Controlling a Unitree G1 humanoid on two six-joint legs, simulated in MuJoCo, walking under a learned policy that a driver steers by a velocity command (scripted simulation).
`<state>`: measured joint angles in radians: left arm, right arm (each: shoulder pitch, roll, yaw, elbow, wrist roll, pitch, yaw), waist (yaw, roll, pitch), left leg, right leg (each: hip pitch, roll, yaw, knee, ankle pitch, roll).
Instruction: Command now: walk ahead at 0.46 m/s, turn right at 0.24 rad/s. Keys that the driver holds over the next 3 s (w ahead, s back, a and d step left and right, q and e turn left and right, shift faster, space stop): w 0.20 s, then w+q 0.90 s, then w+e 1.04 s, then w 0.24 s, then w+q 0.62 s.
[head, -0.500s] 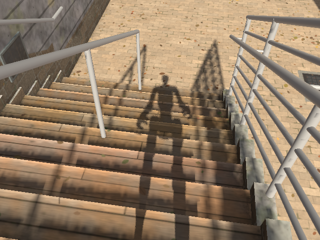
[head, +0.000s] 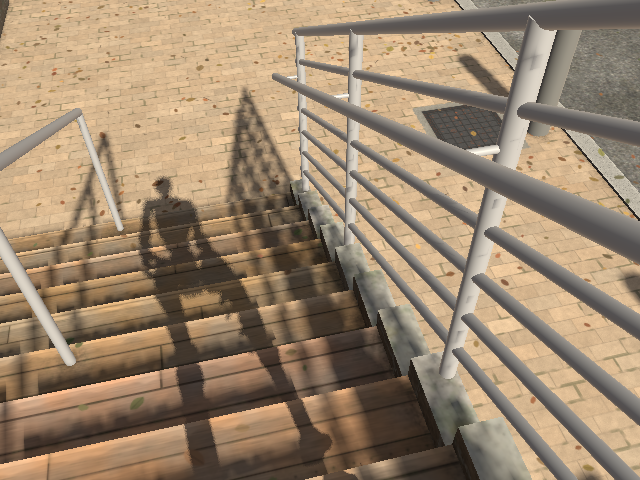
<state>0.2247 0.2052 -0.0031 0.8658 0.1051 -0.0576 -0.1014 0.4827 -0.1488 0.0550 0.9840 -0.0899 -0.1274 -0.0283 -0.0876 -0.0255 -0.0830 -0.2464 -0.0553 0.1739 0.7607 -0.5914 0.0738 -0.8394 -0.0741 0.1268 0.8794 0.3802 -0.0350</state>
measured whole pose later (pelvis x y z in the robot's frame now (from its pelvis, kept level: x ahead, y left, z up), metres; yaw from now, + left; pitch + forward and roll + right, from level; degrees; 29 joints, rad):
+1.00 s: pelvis +0.56 +0.04 -0.32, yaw +21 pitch +1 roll +2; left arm 0.08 0.21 0.00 0.81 0.10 -0.09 -0.05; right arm 0.53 -0.16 0.03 1.08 -0.07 -0.12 0.05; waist -0.07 -0.04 -0.01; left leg -0.32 -0.11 0.00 0.76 -0.46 0.10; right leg -0.73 -0.11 0.08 0.98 0.12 -0.04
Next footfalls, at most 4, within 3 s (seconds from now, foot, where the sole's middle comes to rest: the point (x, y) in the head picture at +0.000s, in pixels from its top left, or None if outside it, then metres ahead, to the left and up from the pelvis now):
0.24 right None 0.25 -0.13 -0.90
0.76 left None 0.53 0.12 -1.06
1.18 right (315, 439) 0.83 -0.01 -1.23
1.80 left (216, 402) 1.07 0.30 -1.39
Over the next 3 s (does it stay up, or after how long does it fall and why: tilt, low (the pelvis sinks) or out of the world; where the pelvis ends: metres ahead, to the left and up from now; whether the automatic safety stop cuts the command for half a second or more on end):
stays up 1.54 0.18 -0.86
